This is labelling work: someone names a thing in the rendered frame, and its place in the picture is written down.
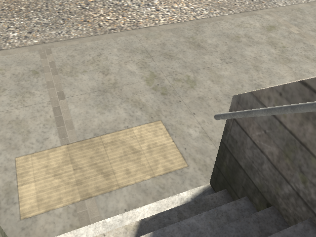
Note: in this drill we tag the stairs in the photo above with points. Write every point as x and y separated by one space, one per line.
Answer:
199 212

